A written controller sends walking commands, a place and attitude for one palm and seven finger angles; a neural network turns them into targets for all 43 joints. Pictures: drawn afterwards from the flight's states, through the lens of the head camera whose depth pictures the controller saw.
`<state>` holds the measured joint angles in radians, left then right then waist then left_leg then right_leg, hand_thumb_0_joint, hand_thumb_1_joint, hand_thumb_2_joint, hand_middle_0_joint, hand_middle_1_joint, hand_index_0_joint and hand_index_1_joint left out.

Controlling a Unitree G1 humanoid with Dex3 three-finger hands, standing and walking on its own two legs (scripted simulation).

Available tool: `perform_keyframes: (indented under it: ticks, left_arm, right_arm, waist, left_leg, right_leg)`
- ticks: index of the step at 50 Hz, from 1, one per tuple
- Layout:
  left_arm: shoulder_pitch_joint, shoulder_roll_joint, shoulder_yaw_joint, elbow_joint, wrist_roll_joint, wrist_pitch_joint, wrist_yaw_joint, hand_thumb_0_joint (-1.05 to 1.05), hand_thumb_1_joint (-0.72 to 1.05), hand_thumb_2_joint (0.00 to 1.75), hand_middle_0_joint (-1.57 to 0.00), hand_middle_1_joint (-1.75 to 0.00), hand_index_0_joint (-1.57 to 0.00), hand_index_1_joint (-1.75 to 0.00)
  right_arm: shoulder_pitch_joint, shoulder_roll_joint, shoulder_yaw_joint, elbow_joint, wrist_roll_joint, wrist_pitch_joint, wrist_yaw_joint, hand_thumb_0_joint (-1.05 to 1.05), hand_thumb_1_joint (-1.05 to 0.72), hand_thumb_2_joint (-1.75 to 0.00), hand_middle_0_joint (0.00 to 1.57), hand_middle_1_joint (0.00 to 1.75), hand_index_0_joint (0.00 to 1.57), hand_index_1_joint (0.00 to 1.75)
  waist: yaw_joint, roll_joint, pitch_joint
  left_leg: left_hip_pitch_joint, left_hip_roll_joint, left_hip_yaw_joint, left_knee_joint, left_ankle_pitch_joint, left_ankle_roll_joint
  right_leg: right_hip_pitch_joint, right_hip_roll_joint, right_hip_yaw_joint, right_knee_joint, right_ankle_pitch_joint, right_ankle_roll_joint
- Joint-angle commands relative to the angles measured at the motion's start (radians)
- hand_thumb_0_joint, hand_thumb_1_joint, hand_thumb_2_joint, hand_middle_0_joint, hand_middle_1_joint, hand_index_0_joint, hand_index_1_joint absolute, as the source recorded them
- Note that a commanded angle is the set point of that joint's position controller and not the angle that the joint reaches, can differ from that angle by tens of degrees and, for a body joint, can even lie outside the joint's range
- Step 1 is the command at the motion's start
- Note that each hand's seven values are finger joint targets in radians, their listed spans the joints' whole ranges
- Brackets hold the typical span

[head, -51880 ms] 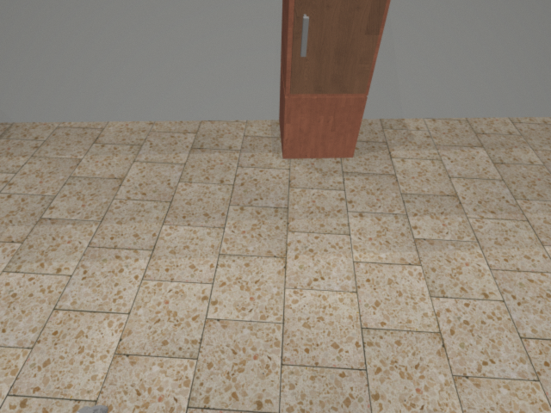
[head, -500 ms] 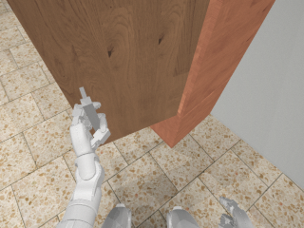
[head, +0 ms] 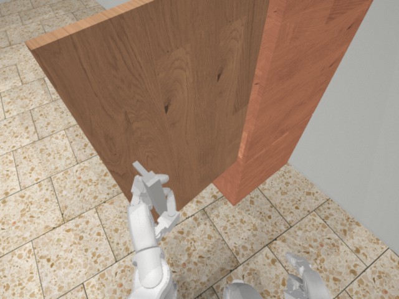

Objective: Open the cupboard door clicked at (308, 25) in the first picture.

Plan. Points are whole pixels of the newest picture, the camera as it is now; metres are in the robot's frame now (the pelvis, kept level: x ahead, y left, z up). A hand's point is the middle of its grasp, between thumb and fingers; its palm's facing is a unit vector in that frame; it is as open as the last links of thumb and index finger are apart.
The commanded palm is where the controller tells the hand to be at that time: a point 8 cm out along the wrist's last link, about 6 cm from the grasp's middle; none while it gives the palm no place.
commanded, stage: open thumb and fingers to let go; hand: left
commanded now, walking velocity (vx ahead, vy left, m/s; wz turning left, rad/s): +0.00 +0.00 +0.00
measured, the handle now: (151, 190) +0.32 +0.11 +0.03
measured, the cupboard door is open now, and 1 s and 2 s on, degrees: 95 94 98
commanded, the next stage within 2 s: slide the hand sideways off the handle in 0.88 s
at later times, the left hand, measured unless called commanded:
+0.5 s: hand (171, 210) +0.29 +0.07 +0.02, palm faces +0.32 -0.95 -0.02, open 10.9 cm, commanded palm +0.24 +0.11 +0.02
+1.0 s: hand (169, 209) +0.29 +0.07 +0.02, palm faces +0.30 -0.95 -0.03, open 14.5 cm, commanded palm +0.25 +0.11 +0.02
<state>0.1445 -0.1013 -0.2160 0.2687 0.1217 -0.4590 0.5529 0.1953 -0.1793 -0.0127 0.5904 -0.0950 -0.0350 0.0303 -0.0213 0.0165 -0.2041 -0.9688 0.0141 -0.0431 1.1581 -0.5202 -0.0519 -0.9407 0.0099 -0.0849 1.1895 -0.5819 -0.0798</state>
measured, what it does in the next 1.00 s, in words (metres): stands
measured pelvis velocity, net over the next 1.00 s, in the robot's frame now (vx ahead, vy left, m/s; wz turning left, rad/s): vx -0.02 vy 0.02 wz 0.00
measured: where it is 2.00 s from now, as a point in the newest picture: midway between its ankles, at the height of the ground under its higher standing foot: outside the picture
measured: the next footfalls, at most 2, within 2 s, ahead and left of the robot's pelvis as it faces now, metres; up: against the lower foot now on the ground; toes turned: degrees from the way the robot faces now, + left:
none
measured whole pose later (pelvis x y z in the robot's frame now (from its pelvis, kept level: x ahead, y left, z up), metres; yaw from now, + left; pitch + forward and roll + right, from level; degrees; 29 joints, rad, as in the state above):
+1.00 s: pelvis -0.02 +0.02 -0.01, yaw +0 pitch +18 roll +0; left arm 0.03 -0.10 -0.25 0.32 0.13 -0.39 0.59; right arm 0.16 -0.17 0.01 0.60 -0.09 -0.06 0.02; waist 0.00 0.03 -0.20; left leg -1.02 0.00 -0.05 1.21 -0.52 -0.03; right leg -0.97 0.00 -0.09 1.22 -0.57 -0.06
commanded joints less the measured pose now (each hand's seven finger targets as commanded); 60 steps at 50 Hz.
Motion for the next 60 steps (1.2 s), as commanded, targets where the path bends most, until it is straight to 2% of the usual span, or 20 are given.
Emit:
perform_keyframes:
  ticks: [1, 3, 5, 9, 17, 23, 25, 30, 32, 35, 41, 43, 49, 50, 51, 52, 54, 57, 58, 60]
  left_arm:
    - [-0.069, -0.108, -0.047, -0.218, 0.025, -0.033, 0.015, 0.0, 0.9, 0.9, -0.4, -1.35, -0.4, -1.35]
    - [-0.219, -0.054, 0.008, -0.195, 0.022, -0.031, 0.036, 0.0, 0.9, 0.9, -0.4, -1.35, -0.4, -1.35]
    - [-0.207, -0.055, 0.023, -0.167, 0.016, -0.034, 0.038, 0.0, 0.76, 0.84, -0.39, -1.34, -0.39, -1.34]
    - [-0.196, -0.075, 0.003, -0.174, 0.009, -0.036, 0.024, 0.0, 0.48, 0.72, -0.37, -1.3, -0.37, -1.3]
    - [-0.191, -0.063, 0.014, -0.167, -0.001, -0.031, 0.012, 0.0, -0.08, 0.48, -0.33, -1.24, -0.33, -1.24]
    - [-0.214, -0.076, 0.005, -0.164, 0.006, -0.034, 0.023, 0.0, -0.5, 0.3, -0.3, -1.2, -0.3, -1.2]
    - [-0.196, -0.094, -0.015, -0.18, 0.013, -0.033, 0.027, 0.0, -0.5, 0.3, -0.3, -1.2, -0.3, -1.2]
    - [-0.237, -0.106, -0.02, -0.159, 0.013, -0.016, 0.04, 0.0, -0.5, 0.3, -0.26, -0.95, -0.26, -0.95]
    - [-0.235, -0.104, -0.017, -0.168, 0.016, -0.013, 0.046, 0.0, -0.5, 0.3, -0.24, -0.85, -0.24, -0.85]
    - [-0.265, -0.115, -0.027, -0.148, 0.017, -0.005, 0.05, 0.0, -0.5, 0.3, -0.22, -0.7, -0.22, -0.7]
    - [-0.261, -0.118, -0.025, -0.145, 0.02, 0.008, 0.055, 0.0, -0.5, 0.3, -0.17, -0.4, -0.17, -0.4]
    - [-0.282, -0.126, -0.027, -0.133, 0.015, 0.012, 0.056, 0.0, -0.5, 0.3, -0.15, -0.3, -0.15, -0.3]
    - [-0.331, -0.141, -0.038, -0.13, 0.018, 0.011, 0.063, 0.0, -0.5, 0.3, -0.15, -0.3, -0.15, -0.3]
    - [-0.31, -0.012, -0.244, -0.153, 0.135, -0.028, -0.14, 0.0, -0.5, 0.3, -0.15, -0.3, -0.15, -0.3]
    - [-0.373, 0.056, -0.168, -0.231, 0.086, -0.075, -0.252, 0.0, -0.5, 0.3, -0.15, -0.3, -0.15, -0.3]
    - [-0.344, 0.082, -0.164, -0.25, 0.063, -0.104, -0.339, 0.0, -0.5, 0.3, -0.15, -0.3, -0.15, -0.3]
    - [-0.308, 0.079, -0.165, -0.268, -0.026, -0.12, -0.481, 0.0, -0.5, 0.3, -0.15, -0.3, -0.15, -0.3]
    - [-0.241, 0.024, -0.122, -0.279, -0.174, -0.078, -0.524, 0.0, -0.5, 0.3, -0.15, -0.3, -0.15, -0.3]
    - [-0.191, 0.035, -0.087, -0.27, -0.194, -0.06, -0.511, 0.0, -0.5, 0.3, -0.15, -0.3, -0.15, -0.3]
    - [-0.147, 0.046, -0.061, -0.311, -0.184, -0.045, -0.466, 0.0, -0.5, 0.3, -0.15, -0.3, -0.15, -0.3]
  right_arm:
    - [-0.072, -0.073, -0.019, -0.151, 0.008, -0.075, -0.008, 0.0, -0.9, -0.9, 0.2, 0.3, 0.2, 0.3]
    - [-0.072, -0.077, -0.018, -0.127, 0.006, -0.07, -0.018, 0.0, -0.9, -0.9, 0.2, 0.3, 0.2, 0.3]
    - [-0.079, -0.074, -0.019, -0.124, 0.006, -0.072, -0.023, 0.0, -0.9, -0.9, 0.2, 0.3, 0.2, 0.3]
    - [-0.069, -0.074, -0.023, -0.133, 0.008, -0.07, -0.022, 0.0, -0.9, -0.9, 0.2, 0.3, 0.2, 0.3]
    - [-0.064, -0.079, -0.024, -0.139, 0.011, -0.06, -0.024, 0.0, -0.9, -0.9, 0.2, 0.3, 0.2, 0.3]
    - [-0.068, -0.079, -0.024, -0.138, 0.01, -0.061, -0.021, 0.0, -0.9, -0.9, 0.2, 0.3, 0.2, 0.3]
    - [-0.067, -0.079, -0.024, -0.145, 0.009, -0.063, -0.018, 0.0, -0.9, -0.9, 0.2, 0.3, 0.2, 0.3]
    - [-0.072, -0.082, -0.021, -0.143, 0.008, -0.066, -0.018, 0.0, -0.9, -0.9, 0.2, 0.3, 0.2, 0.3]
    - [-0.075, -0.082, -0.022, -0.145, 0.009, -0.065, -0.019, 0.0, -0.9, -0.9, 0.2, 0.3, 0.2, 0.3]
    - [-0.077, -0.083, -0.02, -0.141, 0.008, -0.066, -0.018, 0.0, -0.9, -0.9, 0.2, 0.3, 0.2, 0.3]
    - [-0.075, -0.085, -0.02, -0.145, 0.007, -0.067, -0.017, 0.0, -0.9, -0.9, 0.2, 0.3, 0.2, 0.3]
    - [-0.08, -0.084, -0.017, -0.139, 0.01, -0.064, -0.016, 0.0, -0.9, -0.9, 0.2, 0.3, 0.2, 0.3]
    - [-0.09, -0.084, -0.015, -0.136, 0.009, -0.065, -0.016, 0.0, -0.9, -0.9, 0.2, 0.3, 0.2, 0.3]
    - [-0.014, -0.133, -0.024, -0.131, 0.021, -0.052, -0.01, 0.0, -0.9, -0.9, 0.2, 0.3, 0.2, 0.3]
    - [-0.013, -0.126, -0.036, -0.157, 0.025, -0.044, -0.012, 0.0, -0.9, -0.9, 0.2, 0.3, 0.2, 0.3]
    - [-0.026, -0.125, -0.034, -0.172, 0.035, -0.043, -0.014, 0.0, -0.9, -0.9, 0.2, 0.3, 0.2, 0.3]
    - [-0.026, -0.125, -0.031, -0.205, 0.058, -0.041, -0.018, 0.0, -0.9, -0.9, 0.2, 0.3, 0.2, 0.3]
    - [-0.039, -0.123, -0.021, -0.245, 0.084, -0.041, -0.023, 0.0, -0.9, -0.9, 0.2, 0.3, 0.2, 0.3]
    - [-0.037, -0.128, -0.024, -0.252, 0.086, -0.035, -0.024, 0.0, -0.9, -0.9, 0.2, 0.3, 0.2, 0.3]
    - [-0.036, -0.13, -0.026, -0.271, 0.084, -0.028, -0.019, 0.0, -0.9, -0.9, 0.2, 0.3, 0.2, 0.3]
  waist:
    - [-0.01, -0.116, -0.233]
    - [-0.027, -0.121, -0.208]
    - [-0.018, -0.129, -0.218]
    - [-0.011, -0.122, -0.268]
    - [-0.007, -0.127, -0.261]
    - [-0.01, -0.115, -0.248]
    - [-0.002, -0.087, -0.268]
    - [-0.01, -0.1, -0.239]
    - [0.001, -0.079, -0.262]
    - [-0.011, -0.091, -0.237]
    - [-0.002, -0.08, -0.265]
    - [-0.01, -0.093, -0.235]
    - [-0.01, -0.076, -0.247]
    - [-0.111, -0.123, -0.186]
    - [-0.076, -0.08, -0.267]
    - [-0.058, -0.052, -0.296]
    - [-0.059, -0.046, -0.268]
    - [-0.037, -0.049, -0.229]
    - [-0.025, -0.089, -0.218]
    - [-0.007, -0.08, -0.237]
  left_leg:
    - [0.092, -0.044, 0.02, -0.054, 0.189, 0.056]
    - [0.063, -0.043, 0.016, -0.034, 0.158, 0.054]
    - [0.051, -0.047, 0.018, -0.028, 0.142, 0.054]
    - [0.06, -0.049, 0.02, -0.031, 0.164, 0.055]
    - [0.07, -0.046, 0.016, -0.039, 0.184, 0.055]
    - [0.088, -0.044, 0.018, -0.046, 0.175, 0.058]
    - [0.11, -0.044, 0.022, -0.053, 0.19, 0.058]
    - [0.108, -0.043, 0.019, -0.059, 0.166, 0.061]
    - [0.118, -0.043, 0.021, -0.061, 0.187, 0.06]
    - [0.118, -0.041, 0.02, -0.065, 0.164, 0.061]
    - [0.124, -0.041, 0.017, -0.065, 0.183, 0.061]
    - [0.12, -0.04, 0.016, -0.068, 0.165, 0.061]
    - [0.128, -0.042, 0.013, -0.066, 0.15, 0.063]
    - [0.119, -0.038, 0.021, -0.032, 0.142, 0.079]
    - [0.108, -0.043, 0.02, -0.016, 0.173, 0.085]
    - [0.113, -0.044, 0.024, -0.011, 0.175, 0.084]
    - [0.118, -0.043, 0.019, -0.015, 0.149, 0.085]
    - [0.128, -0.044, 0.013, -0.038, 0.106, 0.082]
    - [0.123, -0.04, 0.009, -0.044, 0.101, 0.08]
    - [0.132, -0.041, 0.008, -0.054, 0.127, 0.077]
  right_leg:
    - [0.237, -0.052, 0.129, -0.238, 0.419, 0.075]
    - [0.203, -0.063, 0.155, -0.248, 0.358, 0.082]
    - [0.209, -0.068, 0.168, -0.256, 0.324, 0.084]
    - [0.251, -0.072, 0.175, -0.25, 0.389, 0.088]
    - [0.249, -0.066, 0.152, -0.234, 0.417, 0.083]
    - [0.211, -0.052, 0.125, -0.228, 0.362, 0.073]
    - [0.207, -0.044, 0.105, -0.215, 0.367, 0.066]
    - [0.171, -0.034, 0.089, -0.221, 0.297, 0.061]
    - [0.176, -0.03, 0.082, -0.208, 0.309, 0.055]
    - [0.153, -0.027, 0.075, -0.216, 0.265, 0.055]
    - [0.158, -0.02, 0.062, -0.201, 0.276, 0.048]
    - [0.142, -0.021, 0.061, -0.206, 0.252, 0.051]
    - [0.118, -0.018, 0.054, -0.201, 0.21, 0.047]
    - [0.075, -0.032, 0.082, -0.194, 0.278, 0.054]
    - [0.129, -0.043, 0.099, -0.17, 0.339, 0.045]
    - [0.144, -0.045, 0.112, -0.158, 0.354, 0.044]
    - [0.131, -0.041, 0.112, -0.165, 0.307, 0.043]
    - [0.106, -0.025, 0.094, -0.187, 0.197, 0.043]
    - [0.108, -0.022, 0.086, -0.191, 0.175, 0.045]
    - [0.114, -0.018, 0.07, -0.168, 0.196, 0.043]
